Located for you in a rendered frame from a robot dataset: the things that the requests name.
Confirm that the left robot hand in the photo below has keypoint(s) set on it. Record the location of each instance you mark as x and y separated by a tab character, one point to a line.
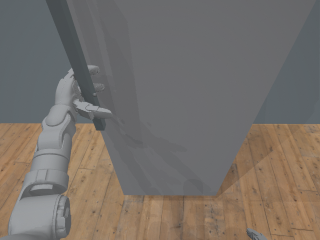
67	93

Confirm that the fridge door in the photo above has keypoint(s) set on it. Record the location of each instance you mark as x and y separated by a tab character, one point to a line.
184	80

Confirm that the robot left forearm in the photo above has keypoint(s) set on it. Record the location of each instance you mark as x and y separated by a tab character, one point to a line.
49	168

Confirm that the robot left upper arm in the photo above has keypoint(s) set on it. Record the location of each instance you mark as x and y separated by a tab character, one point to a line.
46	217

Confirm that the right robot hand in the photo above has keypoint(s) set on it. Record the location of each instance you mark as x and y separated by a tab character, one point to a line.
254	235

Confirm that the handle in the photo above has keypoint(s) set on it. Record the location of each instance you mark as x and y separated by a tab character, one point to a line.
66	29

